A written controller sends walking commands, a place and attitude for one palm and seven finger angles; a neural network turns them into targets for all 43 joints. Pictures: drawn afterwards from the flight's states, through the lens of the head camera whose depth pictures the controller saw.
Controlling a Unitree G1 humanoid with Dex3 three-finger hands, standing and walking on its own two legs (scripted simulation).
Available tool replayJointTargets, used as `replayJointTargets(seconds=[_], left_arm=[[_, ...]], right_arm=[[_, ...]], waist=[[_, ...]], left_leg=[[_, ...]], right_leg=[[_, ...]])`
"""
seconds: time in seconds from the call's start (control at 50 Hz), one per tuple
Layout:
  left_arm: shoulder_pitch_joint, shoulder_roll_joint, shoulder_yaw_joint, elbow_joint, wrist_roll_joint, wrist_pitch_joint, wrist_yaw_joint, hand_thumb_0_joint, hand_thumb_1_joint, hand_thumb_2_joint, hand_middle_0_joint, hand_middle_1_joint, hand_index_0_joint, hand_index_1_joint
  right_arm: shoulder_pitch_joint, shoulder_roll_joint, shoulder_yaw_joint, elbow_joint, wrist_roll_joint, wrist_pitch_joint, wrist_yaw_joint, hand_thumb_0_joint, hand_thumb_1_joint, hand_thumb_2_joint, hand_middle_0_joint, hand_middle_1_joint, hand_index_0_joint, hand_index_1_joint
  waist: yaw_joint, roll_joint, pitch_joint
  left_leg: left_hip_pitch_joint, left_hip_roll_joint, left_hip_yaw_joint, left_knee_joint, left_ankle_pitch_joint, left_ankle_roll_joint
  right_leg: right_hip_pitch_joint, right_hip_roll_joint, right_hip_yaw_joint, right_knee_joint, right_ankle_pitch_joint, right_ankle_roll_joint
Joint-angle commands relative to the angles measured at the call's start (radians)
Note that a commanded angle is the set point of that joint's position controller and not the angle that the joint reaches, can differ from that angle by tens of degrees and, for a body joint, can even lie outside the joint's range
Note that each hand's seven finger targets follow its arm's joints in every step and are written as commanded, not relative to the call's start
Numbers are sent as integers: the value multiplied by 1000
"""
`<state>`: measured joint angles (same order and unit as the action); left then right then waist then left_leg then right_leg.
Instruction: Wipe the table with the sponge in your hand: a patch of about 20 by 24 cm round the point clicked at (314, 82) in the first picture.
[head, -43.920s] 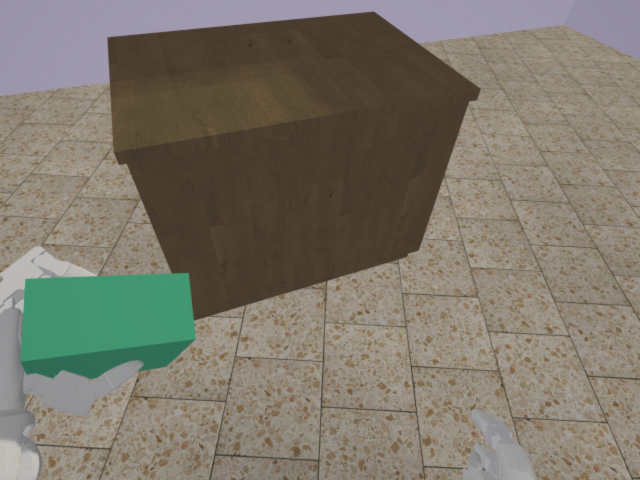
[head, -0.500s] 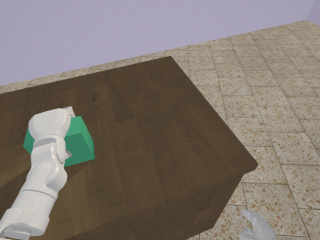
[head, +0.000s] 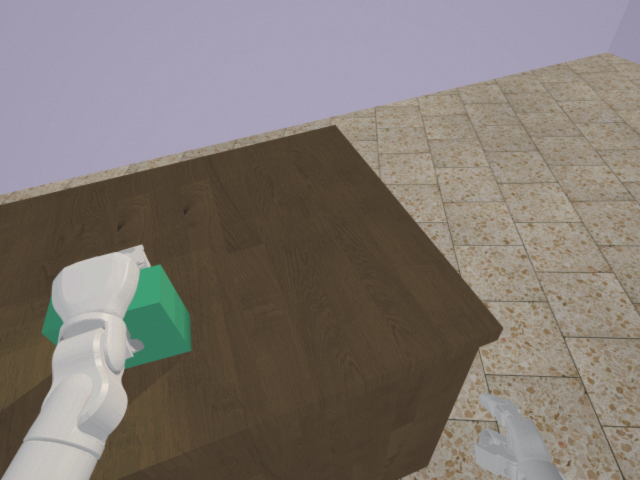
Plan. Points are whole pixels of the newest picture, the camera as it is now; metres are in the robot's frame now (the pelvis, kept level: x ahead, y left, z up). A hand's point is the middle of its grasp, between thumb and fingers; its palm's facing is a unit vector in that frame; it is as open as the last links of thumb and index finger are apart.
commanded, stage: wipe back along the first lane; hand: left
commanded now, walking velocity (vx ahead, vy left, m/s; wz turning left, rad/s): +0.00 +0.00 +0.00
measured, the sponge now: (132, 330) +0.28 +0.30 +0.04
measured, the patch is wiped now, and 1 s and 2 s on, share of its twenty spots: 1.00 1.00 1.00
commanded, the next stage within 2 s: lift the sponge slowly off the table in 0.78 s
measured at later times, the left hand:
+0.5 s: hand (111, 337) +0.24 +0.28 +0.09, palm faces +0.11 -0.08 -0.99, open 10.1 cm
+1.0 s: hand (114, 357) +0.22 +0.27 +0.09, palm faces +0.12 -0.10 -0.99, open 10.1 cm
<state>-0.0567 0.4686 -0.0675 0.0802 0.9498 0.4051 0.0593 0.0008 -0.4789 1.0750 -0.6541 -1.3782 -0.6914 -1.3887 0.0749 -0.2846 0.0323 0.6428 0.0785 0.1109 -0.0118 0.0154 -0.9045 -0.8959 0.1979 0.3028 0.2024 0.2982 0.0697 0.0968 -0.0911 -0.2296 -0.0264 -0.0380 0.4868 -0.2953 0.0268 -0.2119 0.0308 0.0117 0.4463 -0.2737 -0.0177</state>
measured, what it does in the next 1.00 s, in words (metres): stands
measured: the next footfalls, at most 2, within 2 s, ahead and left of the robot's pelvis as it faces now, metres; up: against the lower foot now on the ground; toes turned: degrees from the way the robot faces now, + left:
none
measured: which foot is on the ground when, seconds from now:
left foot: down 0.00-1.00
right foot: down 0.00-1.00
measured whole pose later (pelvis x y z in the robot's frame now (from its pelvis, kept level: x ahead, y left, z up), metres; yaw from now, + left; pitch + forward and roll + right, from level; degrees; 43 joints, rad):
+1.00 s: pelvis -0.01 +0.01 +0.00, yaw -1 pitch +0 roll -1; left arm 0.22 0.42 -0.13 -0.27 0.96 0.53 0.08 0.02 -0.47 1.07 -0.64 -1.39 -0.69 -1.39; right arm 0.04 -0.26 0.04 0.64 0.08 0.11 0.02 0.02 -0.90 -0.90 0.20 0.30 0.19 0.29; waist 0.09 0.10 -0.08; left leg -0.20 -0.03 -0.02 0.50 -0.30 0.04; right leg -0.19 0.03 0.03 0.47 -0.28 -0.01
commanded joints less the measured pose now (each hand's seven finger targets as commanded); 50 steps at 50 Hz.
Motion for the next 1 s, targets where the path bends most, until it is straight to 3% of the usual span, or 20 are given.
replayJointTargets(seconds=[0.0, 0.06, 0.08, 0.18, 0.26, 0.34, 0.46, 0.52, 0.54, 0.56, 0.62, 0.66, 0.7, 0.76, 0.8, 0.86, 0.88, 0.92, 0.96, 0.98], left_arm=[[-45, 109, 51, -82, -47, 42, -33, 0, 100, 1300, -1200, -1600, -1200, -1600], [-54, 135, 69, -107, -42, 59, -33, 0, 100, 1300, -1200, -1600, -1200, -1600], [-22, 93, 33, -120, -43, 63, -36, 0, 100, 1300, -1200, -1600, -1200, -1600], [74, 94, 45, -171, -49, 62, -39, 0, 100, 1300, -1200, -1600, -1200, -1600], [125, 116, 80, -229, -59, 68, -36, 0, 100, 1300, -1200, -1600, -1200, -1600], [203, 67, 46, -268, -70, 79, -30, 0, 100, 1300, -1200, -1600, -1200, -1600], [211, 40, 6, -350, -51, 112, -25, 0, 100, 1300, -1200, -1600, -1200, -1600], [211, -6, -46, -346, -51, 126, -28, 0, 100, 1300, -1200, -1600, -1200, -1600], [197, 19, -30, -340, -42, 129, -27, 0, 100, 1300, -1200, -1600, -1200, -1600], [184, 13, -36, -367, -38, 132, -27, 0, 100, 1300, -1200, -1600, -1200, -1600], [214, -16, -62, -347, -41, 134, -28, 0, 100, 1300, -1200, -1600, -1200, -1600], [199, 13, -39, -373, -37, 133, -27, 0, 100, 1300, -1200, -1600, -1200, -1600], [242, -47, -93, -365, -40, 133, -28, 0, 100, 1300, -1200, -1600, -1200, -1600], [280, -14, -59, -394, -45, 131, -27, 0, 100, 1300, -1200, -1600, -1200, -1600], [282, -46, -93, -391, -43, 133, -25, 0, 100, 1300, -1200, -1600, -1200, -1600], [278, 30, -15, -397, -44, 136, -16, 0, 100, 1300, -1200, -1600, -1200, -1600], [253, -8, -54, -428, -40, 138, -17, 0, 100, 1300, -1200, -1600, -1200, -1600], [272, -15, -62, -424, -44, 139, -18, 0, 100, 1300, -1200, -1600, -1200, -1600], [253, 37, -16, -465, -40, 139, -17, 0, 100, 1300, -1200, -1600, -1200, -1600], [243, 18, -37, -478, -35, 137, -18, 0, 100, 1300, -1200, -1600, -1200, -1600]], right_arm=[[-197, -105, -34, -165, -3, -55, -9, 0, -900, -900, 200, 300, 200, 300], [-211, -110, -34, -162, -3, -52, -12, 0, -900, -900, 200, 300, 200, 300], [-214, -99, -31, -172, -3, -57, -10, 0, -900, -900, 200, 300, 200, 300], [-215, -94, -28, -177, -5, -63, -3, 0, -900, -900, 200, 300, 200, 300], [-232, -96, -29, -182, -6, -61, 2, 0, -900, -900, 200, 300, 200, 300], [-234, -87, -28, -187, -2, -61, 10, 0, -900, -900, 200, 300, 200, 300], [-260, -87, -27, -195, -2, -61, 19, 0, -900, -900, 200, 300, 200, 300], [-263, -79, -24, -197, 1, -61, 21, 0, -900, -900, 200, 300, 200, 300], [-264, -83, -24, -192, 1, -59, 20, 0, -900, -900, 200, 300, 200, 300], [-277, -83, -25, -198, -1, -59, 18, 0, -900, -900, 200, 300, 200, 300], [-275, -75, -22, -196, 3, -62, 20, 0, -900, -900, 200, 300, 200, 300], [-283, -79, -24, -198, 1, -63, 20, 0, -900, -900, 200, 300, 200, 300], [-278, -69, -22, -203, 3, -69, 27, 0, -900, -900, 200, 300, 200, 300], [-290, -73, -23, -202, 2, -66, 34, 0, -900, -900, 200, 300, 200, 300], [-285, -66, -22, -204, 3, -67, 38, 0, -900, -900, 200, 300, 200, 300], [-287, -79, -23, -191, 0, -63, 34, 0, -900, -900, 200, 300, 200, 300], [-287, -70, -21, -204, 0, -64, 35, 0, -900, -900, 200, 300, 200, 300], [-292, -68, -21, -200, 1, -62, 36, 0, -900, -900, 200, 300, 200, 300], [-294, -73, -24, -202, -3, -63, 34, 0, -900, -900, 200, 300, 200, 300], [-291, -66, -22, -206, -3, -66, 34, 0, -900, -900, 200, 300, 200, 300]], waist=[[20, -155, -92], [24, -129, -89], [27, -109, -100], [34, -125, -143], [42, -120, -126], [42, -133, -96], [42, -98, -80], [36, -122, -56], [38, -127, -52], [41, -106, -55], [42, -134, -59], [46, -118, -77], [45, -129, -79], [52, -114, -72], [47, -125, -63], [51, -125, -59], [48, -128, -78], [46, -111, -48], [53, -100, -67], [51, -100, -87]], left_leg=[[15, 4, -5, -39, 318, 18], [21, 5, -11, -46, 315, 16], [30, 2, -5, -40, 332, 18], [35, 3, -7, -28, 363, 16], [33, 6, -13, -27, 366, 15], [28, 12, -11, -25, 375, 11], [38, 23, -28, -47, 362, 12], [30, 26, -29, -57, 319, 14], [27, 28, -32, -61, 302, 13], [36, 29, -37, -68, 295, 15], [33, 28, -34, -66, 287, 16], [38, 27, -37, -68, 283, 17], [40, 25, -31, -58, 305, 18], [33, 27, -35, -61, 296, 16], [29, 26, -30, -55, 302, 18], [24, 25, -34, -55, 291, 15], [25, 21, -26, -50, 303, 18], [27, 23, -29, -54, 307, 17], [37, 24, -37, -55, 309, 20], [40, 20, -29, -48, 322, 21]], right_leg=[[94, -11, 9, -30, 379, -43], [91, -7, 19, -32, 359, -49], [101, -12, 7, -26, 374, -46], [135, -13, 18, -7, 434, -46], [130, -11, 32, -6, 448, -48], [112, -10, 18, -5, 439, -43], [88, 2, 13, -10, 355, -54], [71, 1, 0, -19, 291, -49], [64, 2, 2, -22, 265, -50], [62, 9, 7, -24, 245, -55], [66, 6, -4, -21, 236, -50], [78, 10, 10, -19, 239, -56], [77, 7, -7, -12, 257, -52], [82, 12, 8, -13, 262, -56], [75, 8, -3, -11, 265, -52], [80, 13, 24, -13, 276, -56], [92, 3, 9, -5, 287, -51], [80, 5, 10, -13, 283, -52], [91, 10, 21, -12, 284, -57], [102, 2, 16, -6, 298, -54]])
